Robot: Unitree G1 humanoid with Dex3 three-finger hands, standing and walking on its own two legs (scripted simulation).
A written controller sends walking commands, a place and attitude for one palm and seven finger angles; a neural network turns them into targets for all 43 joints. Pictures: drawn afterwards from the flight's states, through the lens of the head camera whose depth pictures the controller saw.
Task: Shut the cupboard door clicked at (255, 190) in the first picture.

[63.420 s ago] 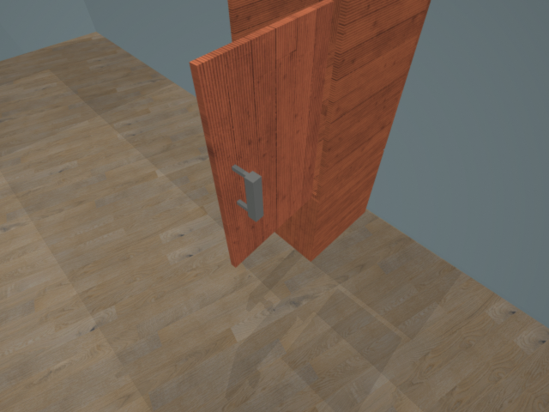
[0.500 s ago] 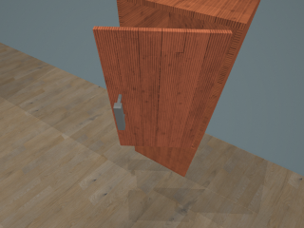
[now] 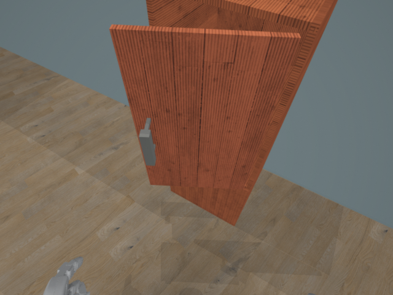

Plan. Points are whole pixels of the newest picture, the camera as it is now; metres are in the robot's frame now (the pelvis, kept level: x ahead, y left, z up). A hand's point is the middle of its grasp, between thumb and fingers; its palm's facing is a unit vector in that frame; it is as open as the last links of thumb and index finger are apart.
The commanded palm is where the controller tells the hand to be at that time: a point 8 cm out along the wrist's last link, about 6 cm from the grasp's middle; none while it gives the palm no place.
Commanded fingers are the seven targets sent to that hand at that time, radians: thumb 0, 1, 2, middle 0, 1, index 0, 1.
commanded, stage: raise the hand and make a fist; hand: left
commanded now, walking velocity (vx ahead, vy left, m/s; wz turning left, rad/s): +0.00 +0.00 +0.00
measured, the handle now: (149, 142) +0.49 +0.16 -0.04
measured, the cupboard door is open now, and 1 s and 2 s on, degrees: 28 28 28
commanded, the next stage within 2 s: bring the fist close to the handle in 1.84 s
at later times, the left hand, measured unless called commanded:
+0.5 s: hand (89, 287) +0.14 +0.21 -0.05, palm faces +0.04 -1.00 -0.03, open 5.4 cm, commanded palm +0.12 +0.26 -0.05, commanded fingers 0.00 0.90 0.90 -0.73 -0.88 -0.73 -0.88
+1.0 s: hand (88, 280) +0.15 +0.22 -0.05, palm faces -0.03 -1.00 -0.02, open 3.3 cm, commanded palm +0.13 +0.27 -0.04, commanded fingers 0.00 0.90 0.90 -1.19 -1.38 -1.19 -1.38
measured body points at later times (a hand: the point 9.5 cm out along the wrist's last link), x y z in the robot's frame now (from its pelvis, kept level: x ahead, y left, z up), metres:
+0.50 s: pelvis -0.07 -0.02 -0.11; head -0.01 -0.02 +0.33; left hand +0.13 +0.27 -0.05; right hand +0.15 -0.26 -0.18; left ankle +0.01 +0.12 -0.73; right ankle -0.04 -0.11 -0.73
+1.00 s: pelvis -0.06 +0.04 -0.10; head +0.00 +0.06 +0.35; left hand +0.15 +0.27 -0.05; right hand +0.13 -0.20 -0.16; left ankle +0.01 +0.12 -0.73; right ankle -0.04 -0.11 -0.73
